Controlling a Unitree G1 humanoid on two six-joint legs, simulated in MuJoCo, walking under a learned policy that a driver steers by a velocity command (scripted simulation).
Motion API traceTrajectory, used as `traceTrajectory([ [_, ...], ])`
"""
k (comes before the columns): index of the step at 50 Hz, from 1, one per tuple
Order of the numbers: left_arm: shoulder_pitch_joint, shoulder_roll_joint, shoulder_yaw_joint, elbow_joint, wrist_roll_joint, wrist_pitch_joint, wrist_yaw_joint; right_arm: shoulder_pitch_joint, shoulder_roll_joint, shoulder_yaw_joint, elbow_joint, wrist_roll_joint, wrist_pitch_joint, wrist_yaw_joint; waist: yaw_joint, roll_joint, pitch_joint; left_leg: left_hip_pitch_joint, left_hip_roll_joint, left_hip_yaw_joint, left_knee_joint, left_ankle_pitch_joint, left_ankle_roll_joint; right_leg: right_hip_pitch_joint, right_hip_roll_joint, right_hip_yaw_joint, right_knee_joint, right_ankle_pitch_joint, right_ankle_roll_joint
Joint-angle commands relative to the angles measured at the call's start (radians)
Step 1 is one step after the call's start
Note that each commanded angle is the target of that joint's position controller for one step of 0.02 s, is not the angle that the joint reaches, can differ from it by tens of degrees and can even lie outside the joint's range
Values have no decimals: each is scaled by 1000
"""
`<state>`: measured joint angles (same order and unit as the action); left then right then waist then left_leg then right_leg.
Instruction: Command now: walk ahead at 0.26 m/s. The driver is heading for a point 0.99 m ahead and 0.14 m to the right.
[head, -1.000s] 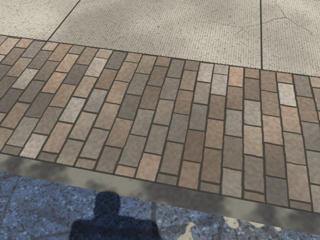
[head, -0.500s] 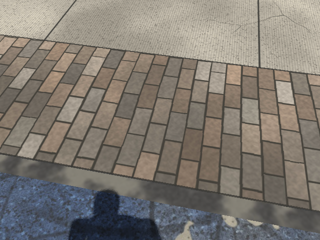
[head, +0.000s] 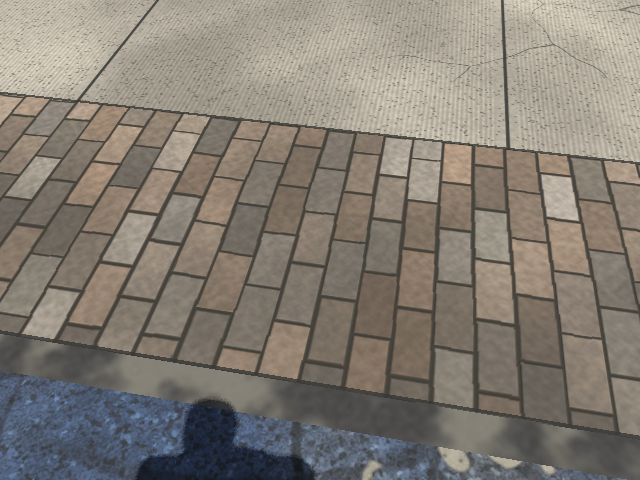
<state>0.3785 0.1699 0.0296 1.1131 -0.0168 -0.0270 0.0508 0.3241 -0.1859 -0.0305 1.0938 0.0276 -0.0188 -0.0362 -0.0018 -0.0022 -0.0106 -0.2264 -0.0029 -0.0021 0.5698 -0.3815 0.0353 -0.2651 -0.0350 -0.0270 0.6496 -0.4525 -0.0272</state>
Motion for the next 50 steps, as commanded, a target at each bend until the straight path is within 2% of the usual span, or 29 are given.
traceTrajectory([
  [1,-46,35,6,-76,-10,-51,-24,105,-185,-43,-15,2,-32,3,-34,186,177,-57,320,-505,-397,-466,225,-232,10,-15,183,-21,-49],
  [2,-41,39,8,-83,-17,-62,-32,60,-176,-40,-35,-1,-39,5,-9,176,180,-76,322,-491,-397,-417,219,-218,-4,4,173,-60,-70],
  [3,-2,33,8,-77,-22,-70,-36,0,-177,-40,-57,9,-43,7,31,174,180,-111,298,-427,-370,-366,188,-144,-12,5,52,-59,-91],
  [4,87,33,13,-43,-22,-76,-36,-82,-172,-38,-81,21,-40,10,91,148,175,-204,227,-305,-317,-289,138,46,9,-29,-146,35,-103],
  [5,170,59,28,1,-8,-75,-34,-111,-157,-36,-95,20,-38,11,115,82,153,-283,138,-185,-194,-161,92,214,42,-33,-198,147,-79],
  [6,317,129,52,34,1,-73,-31,-135,-103,-21,-112,7,-47,18,158,-120,81,-398,38,-25,145,-20,27,382,-115,203,-305,89,-106],
  [7,424,262,78,33,-2,-80,-45,-131,-58,-11,-155,5,-70,16,164,-367,34,-589,-58,38,421,-127,0,479,-345,648,-472,11,-240],
  [8,353,195,54,18,18,-95,-46,-144,-88,-17,-156,20,-84,17,118,-238,84,-665,1,-62,616,-141,21,414,-395,760,-498,-76,-280],
  [9,258,138,37,-13,14,-103,-47,-139,-93,-17,-155,29,-94,26,76,-136,147,-726,50,-83,694,-42,44,384,-362,644,-486,-46,-248],
  [11,152,115,22,-49,9,-97,-59,-137,-116,-29,-140,8,-105,35,39,-59,150,-707,105,-59,632,128,56,350,-268,406,-500,151,-175],
  [13,181,69,5,-43,16,-78,-56,-151,-113,-39,-139,0,-101,48,38,-86,126,-629,118,-17,543,195,42,333,-197,237,-499,396,-129],
  [15,215,87,5,-43,22,-67,-44,-199,-72,-30,-155,-2,-88,58,44,-86,121,-610,108,21,457,244,20,317,-174,163,-503,520,-133],
  [18,195,133,9,-70,25,-63,-27,-377,-38,-9,-225,-1,-85,63,67,-72,160,-515,69,59,191,357,0,211,-148,101,-545,526,-134],
  [22,229,163,24,-59,6,-69,-23,-485,-72,-5,-277,9,-85,77,71,-100,188,-432,43,68,25,415,21,241,-189,79,-570,539,-141],
  [24,214,169,32,-58,3,-67,-24,-495,-97,-11,-295,8,-91,85,45,-101,172,-402,32,63,-26,394,53,321,-211,59,-518,678,-125],
  [26,185,196,44,-66,10,-58,-24,-396,-149,-37,-280,6,-96,84,-25,-142,68,-244,-21,90,-22,342,87,390,-222,40,-366,1047,-101],
  [27,163,198,45,-73,15,-48,-25,-243,-188,-60,-237,9,-95,78,-103,-157,-26,-60,-56,108,-20,329,113,374,-198,14,-191,1193,-82],
  [28,134,196,41,-89,19,-45,-28,-63,-231,-82,-185,9,-88,69,-186,-153,-126,215,-10,54,-13,343,149,221,-164,3,34,1133,-51],
  [29,202,100,15,-112,27,-56,-41,108,-322,-106,-155,-20,-80,58,-175,44,-300,612,260,-339,-21,199,276,-148,-34,-17,436,686,-2],
  [30,248,16,-11,-97,4,-86,-53,126,-291,-90,-140,-23,-75,61,-134,230,-443,715,425,-787,-245,38,369,-337,107,112,726,-72,16],
  [31,147,107,16,-129,-27,-110,-56,27,-223,-69,-144,-13,-80,67,-126,180,-290,586,368,-712,-296,-1,306,-441,41,184,811,-51,-16],
  [32,45,148,25,-166,-44,-119,-51,-76,-172,-54,-166,-10,-85,67,-94,117,-145,403,336,-529,-311,81,262,-461,-13,139,793,27,-33],
  [33,-2,150,31,-175,-33,-118,-40,-154,-142,-43,-175,-19,-95,75,-49,15,-66,221,301,-404,-343,204,236,-411,-63,119,726,109,-36],
  [35,38,121,45,-168,-11,-86,-27,-194,-100,-30,-163,-34,-106,82,23,40,-27,32,231,-254,-395,270,206,-281,-116,121,625,169,-41],
  [37,45,92,45,-173,-10,-63,-23,-163,-116,-31,-140,-29,-108,76,42,63,14,-49,213,-193,-444,280,219,-270,-130,102,559,174,-31],
  [38,8,102,48,-191,-6,-58,-21,-146,-135,-33,-131,-29,-110,69,44,64,38,-65,211,-173,-464,289,226,-300,-137,97,516,206,-20],
  [42,-178,123,52,-256,11,-62,-27,-61,-179,-39,-115,-27,-101,38,3,40,73,2,200,-123,-482,341,213,-432,-143,78,262,429,16],
  [46,-335,101,37,-293,1,-71,-48,23,-203,-42,-102,-13,-91,29,-52,43,83,59,177,-59,-470,352,174,-372,-84,20,10,563,22],
  [50,-433,116,31,-336,-8,-78,-74,94,-213,-49,-74,-5,-73,27,-77,51,103,215,240,-76,-400,354,163,-404,-64,26,-97,487,0],
])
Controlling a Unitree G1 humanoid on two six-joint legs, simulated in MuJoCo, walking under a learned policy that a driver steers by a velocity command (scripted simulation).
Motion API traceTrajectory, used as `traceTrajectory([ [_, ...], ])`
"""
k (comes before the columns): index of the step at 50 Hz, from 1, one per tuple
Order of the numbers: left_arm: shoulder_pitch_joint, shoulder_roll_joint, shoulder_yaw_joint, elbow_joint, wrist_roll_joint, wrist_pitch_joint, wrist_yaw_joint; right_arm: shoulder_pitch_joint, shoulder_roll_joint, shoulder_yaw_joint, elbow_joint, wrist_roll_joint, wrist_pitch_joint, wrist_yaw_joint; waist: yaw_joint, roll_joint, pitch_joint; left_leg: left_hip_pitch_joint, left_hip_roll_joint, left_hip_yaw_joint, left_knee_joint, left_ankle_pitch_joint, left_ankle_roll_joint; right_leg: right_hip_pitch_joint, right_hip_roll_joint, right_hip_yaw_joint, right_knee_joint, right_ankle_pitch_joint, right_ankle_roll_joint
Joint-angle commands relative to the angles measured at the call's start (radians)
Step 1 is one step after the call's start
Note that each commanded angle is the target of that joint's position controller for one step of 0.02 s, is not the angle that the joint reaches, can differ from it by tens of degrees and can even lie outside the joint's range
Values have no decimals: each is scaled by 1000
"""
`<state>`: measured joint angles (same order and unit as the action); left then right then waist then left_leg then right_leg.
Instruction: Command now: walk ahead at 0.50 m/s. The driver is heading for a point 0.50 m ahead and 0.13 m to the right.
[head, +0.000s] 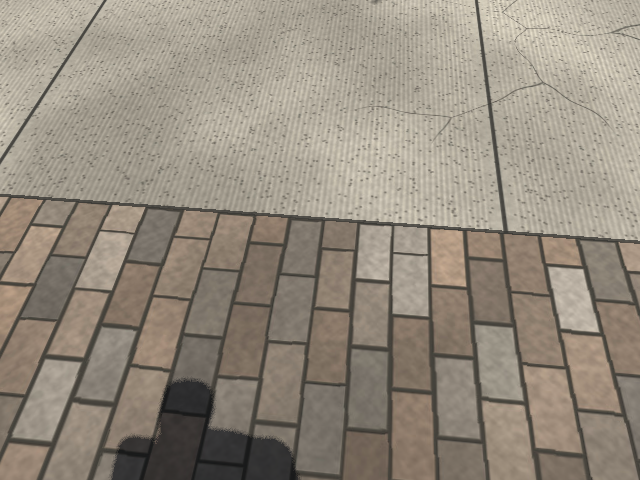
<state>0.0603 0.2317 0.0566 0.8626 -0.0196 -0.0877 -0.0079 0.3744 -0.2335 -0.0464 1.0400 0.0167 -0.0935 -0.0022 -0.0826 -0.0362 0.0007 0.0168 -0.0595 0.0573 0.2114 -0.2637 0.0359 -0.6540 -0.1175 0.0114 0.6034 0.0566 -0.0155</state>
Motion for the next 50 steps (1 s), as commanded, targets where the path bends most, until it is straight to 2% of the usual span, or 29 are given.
traceTrajectory([
  [1,-117,65,6,-94,-5,-21,-21,45,-170,-36,-18,7,7,-8,13,91,89,5,314,-142,-18,260,155,-6,24,-12,-69,-61,-25],
  [3,-43,102,20,-85,-6,-27,-26,17,-186,-43,-23,6,18,-10,68,116,45,37,323,-135,74,447,131,116,60,-37,-98,-130,-57],
  [4,79,136,39,-50,-3,-29,-24,-7,-178,-40,-29,4,24,-10,137,114,-28,20,283,-96,220,616,108,282,96,-68,-116,-132,-82],
  [5,272,199,67,4,2,-29,-17,-12,-145,-26,-44,-6,26,-9,211,81,-158,-102,224,-48,462,602,74,565,57,-22,-87,-110,-125],
  [6,418,303,92,34,25,-24,-12,88,-45,3,-64,-14,14,-4,195,-132,-322,-484,83,11,870,244,5,966,-203,391,-121,-225,-261],
  [7,437,264,77,41,17,-22,-18,100,-30,14,-54,-2,-14,4,191,-248,-412,-677,-1,-116,1070,-288,-4,1069,-298,745,-297,-324,-330],
  [8,360,192,53,29,10,-24,-19,22,-127,-12,-71,24,-33,10,184,-173,-287,-779,70,-172,1157,-257,18,977,-265,636,-304,-362,-276],
  [9,272,152,40,5,11,-23,-17,-60,-144,-14,-94,32,-41,9,167,-101,-178,-787,124,-144,1142,-170,33,829,-227,479,-314,-291,-239],
  [10,197,128,31,-6,19,-23,-20,-101,-134,-17,-99,20,-39,2,133,-25,-103,-745,166,-126,1072,-89,33,675,-186,368,-348,-202,-220],
  [11,157,96,21,-9,26,-27,-23,-100,-128,-27,-96,9,-25,-4,98,-23,-65,-685,199,-131,1005,-40,33,576,-146,286,-382,-146,-202],
  [13,166,87,18,8,27,-32,-27,-60,-81,-25,-83,4,4,-6,66,-39,-44,-613,212,-123,945,2,25,490,-117,213,-434,-96,-208],
  [16,220,129,28,36,26,-35,-11,-129,-79,-30,-110,-5,18,-11,65,-15,4,-694,219,-115,820,109,0,490,-113,152,-477,-22,-222],
  [19,264,133,28,53,21,-25,5,-236,-71,-31,-145,-12,14,-4,87,-16,28,-744,210,-106,642,264,-16,525,-94,98,-491,-6,-202],
  [23,327,145,29,79,11,-20,15,-374,-53,-21,-183,-4,6,9,131,-21,63,-699,167,-64,435,390,-17,552,-75,42,-504,-46,-178],
  [27,360,142,28,113,15,5,23,-440,-48,-12,-211,-10,-6,29,142,-33,76,-632,119,-42,319,368,3,629,-87,3,-385,212,-152],
  [29,336,153,32,117,13,15,28,-389,-84,-23,-203,-11,-13,36,103,-62,30,-552,96,-48,289,319,30,677,-102,17,-301,324,-126],
  [31,296,155,32,109,8,22,30,-198,-148,-51,-139,-24,-22,31,7,-48,-79,-302,53,-17,212,426,68,678,-37,-10,-83,442,-75],
  [32,320,130,21,92,24,19,29,-80,-215,-65,-111,-44,-24,24,-13,38,-206,-34,188,-132,291,837,114,530,27,-44,137,200,-29],
  [33,485,5,-17,119,38,12,18,-32,-247,-64,-97,-52,-8,18,51,275,-365,335,461,-432,348,1133,305,192,167,-46,520,-576,39],
  [34,516,36,-12,150,9,6,14,-1,-181,-45,-92,-25,2,24,24,249,-485,343,485,-554,287,980,349,144,179,113,671,-785,47],
  [35,415,109,7,125,-15,8,15,-78,-158,-39,-108,-13,7,25,22,184,-369,210,432,-462,236,807,304,86,131,115,701,-743,44],
  [36,321,119,10,99,-13,19,26,-184,-125,-27,-128,-13,11,20,44,115,-245,59,384,-377,190,665,256,67,85,72,650,-673,48],
  [37,280,116,16,93,1,35,38,-251,-93,-13,-138,-24,12,16,68,81,-169,-94,360,-331,144,578,237,103,50,64,586,-612,55],
  [39,304,78,15,96,14,70,53,-313,-82,-9,-133,-43,18,12,122,130,-119,-303,302,-255,74,447,203,266,22,51,421,-548,55],
  [41,320,39,7,106,15,84,63,-321,-93,-13,-125,-55,22,6,137,160,-113,-373,271,-193,54,436,204,354,39,20,265,-533,54],
  [44,302,54,8,114,20,99,62,-313,-114,-16,-115,-39,34,-6,133,153,-143,-387,270,-188,26,210,190,450,49,0,106,-358,44],
  [47,271,59,11,121,41,109,52,-316,-91,-6,-102,-19,53,-11,142,133,-68,-478,218,-176,-1,-223,106,542,67,-26,-54,-247,11],
  [49,243,102,13,101,48,107,56,-273,-77,-1,-82,-23,60,-13,115,69,23,-484,164,-153,55,-290,28,488,-9,54,-194,-295,-31],
  [50,216,158,28,118,33,101,56,-227,-73,-7,-81,-18,67,-20,58,-76,58,-393,96,-73,84,-198,5,333,5,56,-218,-500,-49],
])
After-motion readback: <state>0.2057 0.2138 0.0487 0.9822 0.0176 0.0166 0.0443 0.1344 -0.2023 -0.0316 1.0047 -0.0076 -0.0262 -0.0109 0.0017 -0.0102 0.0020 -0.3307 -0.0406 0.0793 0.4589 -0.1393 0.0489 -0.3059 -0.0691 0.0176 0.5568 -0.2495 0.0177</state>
